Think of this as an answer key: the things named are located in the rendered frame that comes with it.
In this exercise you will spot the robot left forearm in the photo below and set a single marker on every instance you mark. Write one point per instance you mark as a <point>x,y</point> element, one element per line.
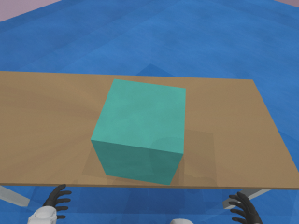
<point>43,215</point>

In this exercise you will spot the robot right hand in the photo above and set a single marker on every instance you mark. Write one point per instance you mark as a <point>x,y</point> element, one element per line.
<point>249,212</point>

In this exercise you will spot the table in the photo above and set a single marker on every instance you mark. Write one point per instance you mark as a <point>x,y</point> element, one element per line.
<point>47,122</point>

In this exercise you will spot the carton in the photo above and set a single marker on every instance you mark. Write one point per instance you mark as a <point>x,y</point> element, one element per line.
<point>140,131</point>

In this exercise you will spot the robot left hand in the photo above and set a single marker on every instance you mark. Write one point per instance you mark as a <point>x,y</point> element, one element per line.
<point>52,200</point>

